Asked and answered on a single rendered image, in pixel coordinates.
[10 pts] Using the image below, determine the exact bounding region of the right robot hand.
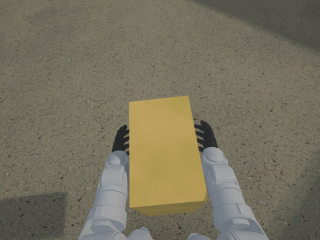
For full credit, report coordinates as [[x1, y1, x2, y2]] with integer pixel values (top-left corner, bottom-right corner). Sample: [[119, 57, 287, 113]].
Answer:
[[194, 120, 218, 153]]

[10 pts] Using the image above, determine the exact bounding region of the robot right forearm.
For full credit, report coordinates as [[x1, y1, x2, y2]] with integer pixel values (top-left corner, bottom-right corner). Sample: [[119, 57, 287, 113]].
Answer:
[[201, 147, 269, 240]]

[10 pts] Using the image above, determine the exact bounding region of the left robot thigh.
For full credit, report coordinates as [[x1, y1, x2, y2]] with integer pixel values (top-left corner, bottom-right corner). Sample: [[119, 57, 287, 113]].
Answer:
[[126, 229, 154, 240]]

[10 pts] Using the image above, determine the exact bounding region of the robot left upper arm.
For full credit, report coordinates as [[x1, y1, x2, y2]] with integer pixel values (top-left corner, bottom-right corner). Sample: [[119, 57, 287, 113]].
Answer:
[[79, 230, 127, 240]]

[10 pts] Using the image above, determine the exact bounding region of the left robot hand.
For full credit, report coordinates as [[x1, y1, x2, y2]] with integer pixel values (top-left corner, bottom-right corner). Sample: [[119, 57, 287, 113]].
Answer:
[[112, 125, 130, 155]]

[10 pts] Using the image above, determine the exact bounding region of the robot left forearm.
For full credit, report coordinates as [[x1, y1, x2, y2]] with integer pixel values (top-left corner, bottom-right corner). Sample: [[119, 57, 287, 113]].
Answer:
[[78, 150, 130, 240]]

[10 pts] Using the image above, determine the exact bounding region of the robot right upper arm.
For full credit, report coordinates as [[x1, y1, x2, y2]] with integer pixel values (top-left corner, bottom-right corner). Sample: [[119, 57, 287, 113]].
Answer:
[[216, 229, 269, 240]]

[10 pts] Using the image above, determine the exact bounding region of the robot right shin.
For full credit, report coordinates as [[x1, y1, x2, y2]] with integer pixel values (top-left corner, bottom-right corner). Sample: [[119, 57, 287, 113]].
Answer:
[[187, 233, 198, 239]]

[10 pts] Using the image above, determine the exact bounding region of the carton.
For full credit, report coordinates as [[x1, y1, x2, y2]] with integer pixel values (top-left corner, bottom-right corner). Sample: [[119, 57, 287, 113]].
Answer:
[[129, 95, 209, 216]]

